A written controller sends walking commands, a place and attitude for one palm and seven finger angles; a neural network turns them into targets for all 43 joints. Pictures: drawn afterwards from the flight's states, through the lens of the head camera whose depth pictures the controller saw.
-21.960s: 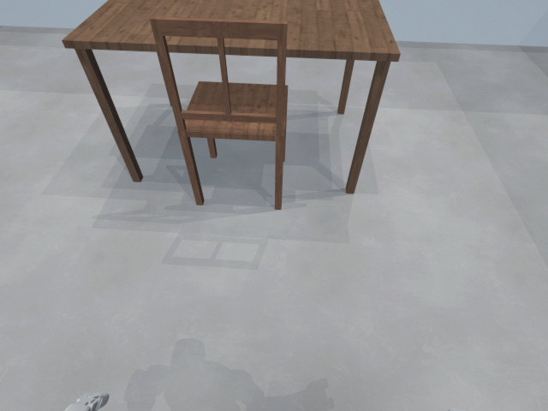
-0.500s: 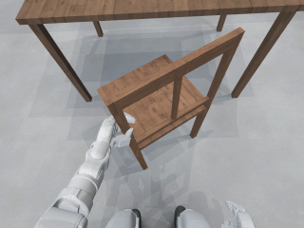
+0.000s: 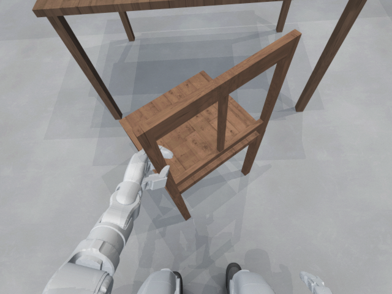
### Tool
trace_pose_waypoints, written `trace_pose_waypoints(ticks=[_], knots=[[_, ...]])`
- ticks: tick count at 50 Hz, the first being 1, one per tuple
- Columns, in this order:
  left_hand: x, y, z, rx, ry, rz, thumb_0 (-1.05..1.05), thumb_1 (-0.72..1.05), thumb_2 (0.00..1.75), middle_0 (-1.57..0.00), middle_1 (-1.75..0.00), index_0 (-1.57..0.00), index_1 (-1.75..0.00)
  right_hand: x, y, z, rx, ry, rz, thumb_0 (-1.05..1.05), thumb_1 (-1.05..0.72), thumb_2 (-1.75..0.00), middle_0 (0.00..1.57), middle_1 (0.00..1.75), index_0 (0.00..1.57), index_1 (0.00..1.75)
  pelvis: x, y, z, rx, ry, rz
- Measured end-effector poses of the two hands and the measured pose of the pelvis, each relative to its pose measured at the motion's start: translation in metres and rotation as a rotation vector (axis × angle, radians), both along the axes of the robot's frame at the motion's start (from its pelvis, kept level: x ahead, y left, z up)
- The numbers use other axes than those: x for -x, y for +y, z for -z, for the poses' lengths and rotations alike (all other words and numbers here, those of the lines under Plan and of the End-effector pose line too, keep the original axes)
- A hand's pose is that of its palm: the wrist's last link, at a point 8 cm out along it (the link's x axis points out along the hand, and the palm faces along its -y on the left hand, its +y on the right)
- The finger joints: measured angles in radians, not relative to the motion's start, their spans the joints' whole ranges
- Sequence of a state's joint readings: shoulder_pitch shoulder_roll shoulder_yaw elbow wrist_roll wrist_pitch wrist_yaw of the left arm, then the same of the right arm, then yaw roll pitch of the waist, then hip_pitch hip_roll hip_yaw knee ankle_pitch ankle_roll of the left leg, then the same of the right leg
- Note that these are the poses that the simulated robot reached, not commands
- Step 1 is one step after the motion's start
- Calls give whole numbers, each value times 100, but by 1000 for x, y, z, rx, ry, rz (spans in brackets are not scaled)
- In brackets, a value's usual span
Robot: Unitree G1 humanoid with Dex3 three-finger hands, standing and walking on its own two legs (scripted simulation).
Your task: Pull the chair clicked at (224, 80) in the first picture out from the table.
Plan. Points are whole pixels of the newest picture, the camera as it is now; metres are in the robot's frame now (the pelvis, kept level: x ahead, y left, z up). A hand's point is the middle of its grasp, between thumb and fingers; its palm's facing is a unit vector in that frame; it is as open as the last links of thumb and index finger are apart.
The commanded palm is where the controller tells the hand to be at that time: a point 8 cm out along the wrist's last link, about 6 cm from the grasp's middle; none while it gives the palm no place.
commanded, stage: step backward, pulling the chair out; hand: left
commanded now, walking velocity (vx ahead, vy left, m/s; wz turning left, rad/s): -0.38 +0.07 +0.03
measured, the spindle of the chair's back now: (221, 126) +0.50 -0.04 -0.10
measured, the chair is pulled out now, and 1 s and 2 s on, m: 0.40 0.52 0.52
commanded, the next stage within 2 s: stop walking, hand still on the chair in 0.28 s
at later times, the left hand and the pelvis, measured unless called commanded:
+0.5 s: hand (153, 220) +0.25 +0.11 -0.07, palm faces -0.10 -0.97 -0.23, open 5.8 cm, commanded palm +0.24 +0.16 -0.04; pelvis -0.09 +0.00 -0.01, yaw -1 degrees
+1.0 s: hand (147, 229) +0.23 +0.12 -0.07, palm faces -0.16 -0.97 -0.19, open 5.9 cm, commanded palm +0.22 +0.17 -0.04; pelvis -0.04 +0.03 +0.00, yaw -2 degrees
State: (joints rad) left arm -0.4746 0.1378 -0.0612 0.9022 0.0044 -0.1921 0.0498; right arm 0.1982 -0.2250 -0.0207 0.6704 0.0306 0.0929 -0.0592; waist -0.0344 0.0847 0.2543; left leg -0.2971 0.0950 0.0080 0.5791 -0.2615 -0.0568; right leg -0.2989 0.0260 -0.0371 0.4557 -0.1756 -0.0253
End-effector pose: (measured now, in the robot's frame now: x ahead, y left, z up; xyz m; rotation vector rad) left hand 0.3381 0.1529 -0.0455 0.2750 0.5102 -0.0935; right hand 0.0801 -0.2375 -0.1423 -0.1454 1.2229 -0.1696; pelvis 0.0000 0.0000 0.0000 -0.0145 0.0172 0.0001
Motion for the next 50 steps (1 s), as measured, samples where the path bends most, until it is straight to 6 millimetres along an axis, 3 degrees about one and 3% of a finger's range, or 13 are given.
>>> trace_pose_waypoints(ticks=[12, 21, 30, 38, 50], knots=[[49, 5, -1, 9, 7, -6, 3, 66, 78, -11, -119, -43, -136, 43, -5, -7, 78, -71, 25, 1, -90, -89, 20, 30, 20, 30, 58, 15, 5, -30, 12, 0], [88, 9, -2, 1, 19, -40, 3, 65, 79, -13, -118, -45, -136, 75, -1, 1, 13, -59, 23, 1, -90, -89, 20, 30, 20, 30, 82, 0, 6, -6, -10, 12], [116, 10, -3, 7, 35, -73, 4, 65, 79, -12, -117, -45, -135, 88, -11, -10, 61, -111, 56, 1, -90, -89, 20, 30, 20, 30, 90, 7, 3, -21, -26, 26], [122, 15, -4, 14, 56, -58, 5, 64, 79, -12, -117, -46, -137, 69, 2, -18, 64, -157, 58, 1, -90, -90, 20, 30, 20, 30, 70, 16, 0, -21, -43, 37], [116, 22, -2, 35, 71, -16, 5, 56, 82, -17, -121, -50, -142, 0, 28, -29, 32, -262, 11, 1, -90, -89, 20, 30, 20, 30, 39, 26, -3, -21, -42, 41]])
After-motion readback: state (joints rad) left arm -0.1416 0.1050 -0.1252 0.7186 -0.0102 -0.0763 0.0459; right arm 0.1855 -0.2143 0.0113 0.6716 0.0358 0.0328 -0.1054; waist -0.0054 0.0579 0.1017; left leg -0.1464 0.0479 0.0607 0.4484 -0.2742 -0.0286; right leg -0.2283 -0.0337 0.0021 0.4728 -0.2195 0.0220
